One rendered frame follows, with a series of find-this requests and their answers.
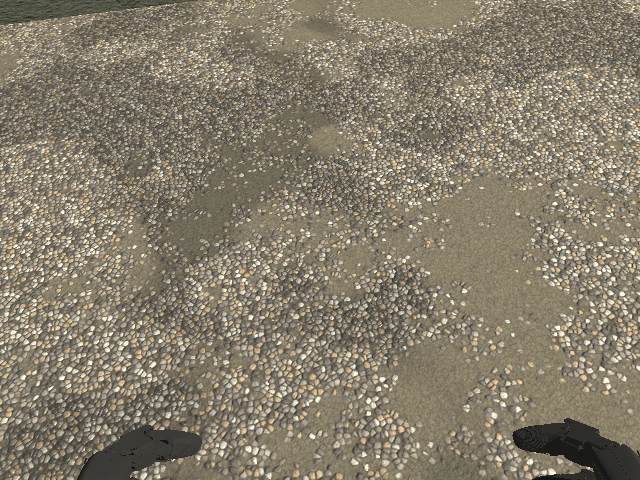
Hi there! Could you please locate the left robot hand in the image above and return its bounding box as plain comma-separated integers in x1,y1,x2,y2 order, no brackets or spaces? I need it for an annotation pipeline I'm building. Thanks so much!
77,425,202,480

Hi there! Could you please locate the right robot hand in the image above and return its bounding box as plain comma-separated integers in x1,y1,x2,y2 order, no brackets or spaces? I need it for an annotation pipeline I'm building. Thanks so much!
512,418,640,480

